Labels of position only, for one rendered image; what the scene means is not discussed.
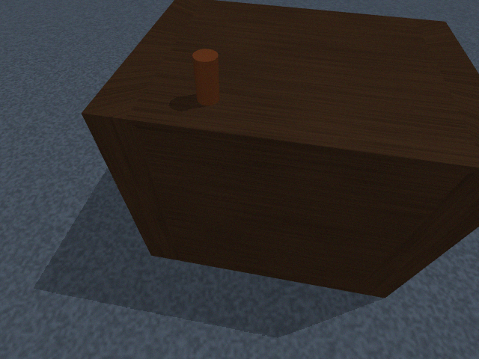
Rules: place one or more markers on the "can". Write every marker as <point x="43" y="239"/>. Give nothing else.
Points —
<point x="206" y="70"/>

